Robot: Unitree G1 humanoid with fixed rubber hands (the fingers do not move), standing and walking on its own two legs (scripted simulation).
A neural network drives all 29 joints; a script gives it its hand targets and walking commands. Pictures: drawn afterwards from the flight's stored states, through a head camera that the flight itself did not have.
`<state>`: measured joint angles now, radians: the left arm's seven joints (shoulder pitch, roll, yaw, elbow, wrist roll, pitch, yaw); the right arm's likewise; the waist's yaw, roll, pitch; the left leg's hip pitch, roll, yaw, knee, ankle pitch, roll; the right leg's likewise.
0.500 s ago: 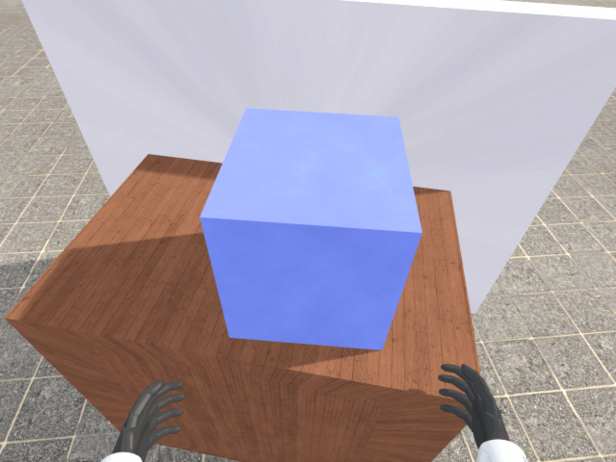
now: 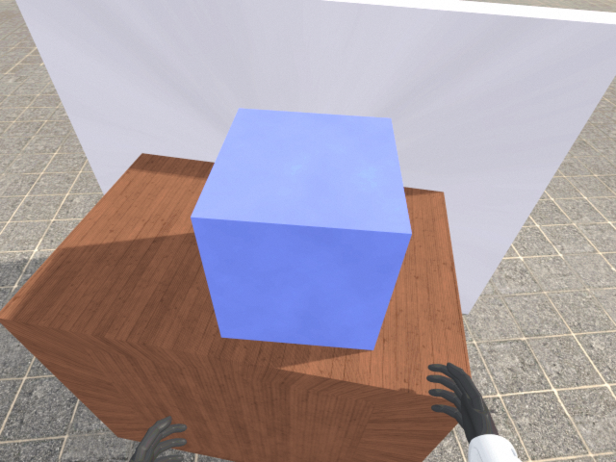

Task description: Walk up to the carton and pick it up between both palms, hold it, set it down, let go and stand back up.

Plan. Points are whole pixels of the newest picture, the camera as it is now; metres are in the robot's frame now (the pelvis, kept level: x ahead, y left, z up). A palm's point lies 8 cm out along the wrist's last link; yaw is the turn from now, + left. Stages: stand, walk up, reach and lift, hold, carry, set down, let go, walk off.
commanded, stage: set down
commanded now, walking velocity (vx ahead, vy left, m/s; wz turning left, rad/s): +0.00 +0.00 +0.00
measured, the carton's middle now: (305, 228) +0.50 +0.02 +0.03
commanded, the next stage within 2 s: let go in 0.28 s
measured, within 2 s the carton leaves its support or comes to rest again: neither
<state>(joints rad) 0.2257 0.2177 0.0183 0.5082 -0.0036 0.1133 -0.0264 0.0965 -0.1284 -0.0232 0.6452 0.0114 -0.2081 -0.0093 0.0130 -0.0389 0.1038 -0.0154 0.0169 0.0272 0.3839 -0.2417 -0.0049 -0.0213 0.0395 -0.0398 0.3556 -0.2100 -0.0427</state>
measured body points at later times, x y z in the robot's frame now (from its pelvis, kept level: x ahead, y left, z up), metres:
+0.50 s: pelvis +0.00 -0.01 +0.00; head -0.01 +0.02 +0.45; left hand +0.15 +0.22 -0.10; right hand +0.21 -0.21 -0.05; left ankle -0.01 +0.12 -0.74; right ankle +0.00 -0.09 -0.74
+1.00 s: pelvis -0.01 +0.01 +0.00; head -0.01 +0.02 +0.45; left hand +0.12 +0.24 -0.12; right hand +0.22 -0.21 -0.04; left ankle -0.01 +0.12 -0.74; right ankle +0.00 -0.09 -0.74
